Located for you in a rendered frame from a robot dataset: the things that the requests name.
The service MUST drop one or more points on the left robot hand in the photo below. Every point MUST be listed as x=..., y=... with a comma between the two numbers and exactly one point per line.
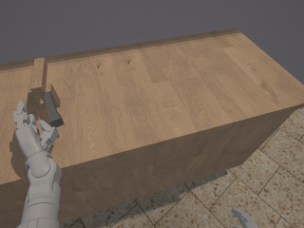
x=27, y=133

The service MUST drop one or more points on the right robot hand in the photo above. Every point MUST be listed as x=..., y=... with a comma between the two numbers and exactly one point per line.
x=244, y=218

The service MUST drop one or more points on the tap lever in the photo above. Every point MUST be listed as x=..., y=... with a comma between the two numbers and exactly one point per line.
x=54, y=117

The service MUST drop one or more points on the robot left forearm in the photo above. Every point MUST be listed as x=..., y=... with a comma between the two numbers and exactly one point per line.
x=42, y=203

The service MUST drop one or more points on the counter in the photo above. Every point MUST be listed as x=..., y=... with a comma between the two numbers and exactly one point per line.
x=144, y=117

